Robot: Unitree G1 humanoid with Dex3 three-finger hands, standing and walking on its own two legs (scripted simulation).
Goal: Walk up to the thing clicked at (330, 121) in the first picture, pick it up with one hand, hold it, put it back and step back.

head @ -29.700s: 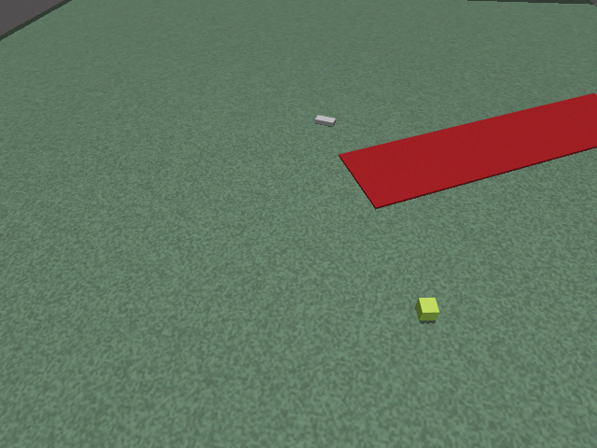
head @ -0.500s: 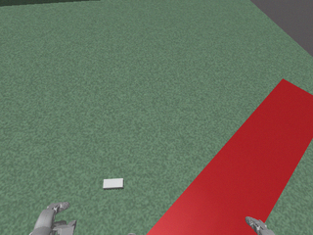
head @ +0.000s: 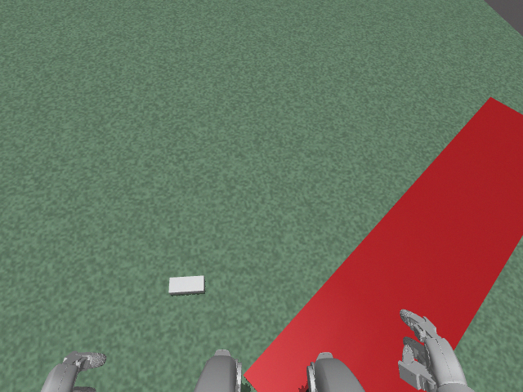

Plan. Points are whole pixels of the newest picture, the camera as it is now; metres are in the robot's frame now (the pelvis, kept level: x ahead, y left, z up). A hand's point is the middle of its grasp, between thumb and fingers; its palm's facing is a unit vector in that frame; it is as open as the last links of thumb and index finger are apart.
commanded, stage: rise first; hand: left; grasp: from above
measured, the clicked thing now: (187, 285) +0.45 +0.26 -0.67
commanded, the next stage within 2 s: none
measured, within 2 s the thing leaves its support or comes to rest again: neither
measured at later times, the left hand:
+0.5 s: hand (106, 383) +0.16 +0.31 -0.26, palm faces -0.34 -0.72 -0.60, open 13.8 cm
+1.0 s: hand (136, 324) +0.29 +0.33 -0.43, palm faces -0.49 -0.25 -0.83, open 13.3 cm
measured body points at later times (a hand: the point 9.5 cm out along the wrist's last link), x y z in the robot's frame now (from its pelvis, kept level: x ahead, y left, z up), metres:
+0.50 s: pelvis -0.03 -0.02 -0.11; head +0.14 +0.02 +0.30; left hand +0.18 +0.35 -0.22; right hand +0.19 -0.26 -0.21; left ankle +0.02 +0.11 -0.65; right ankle +0.01 -0.17 -0.64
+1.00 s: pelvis -0.09 -0.02 -0.30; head +0.13 +0.03 +0.09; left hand +0.31 +0.34 -0.38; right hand +0.02 -0.30 -0.42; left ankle +0.01 +0.11 -0.65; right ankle +0.01 -0.17 -0.64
